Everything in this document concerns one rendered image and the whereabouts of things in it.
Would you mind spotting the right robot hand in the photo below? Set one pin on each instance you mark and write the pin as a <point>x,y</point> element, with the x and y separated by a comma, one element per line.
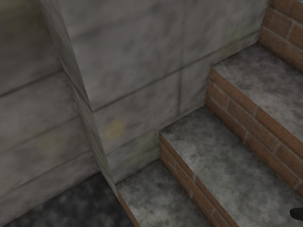
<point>297,213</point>

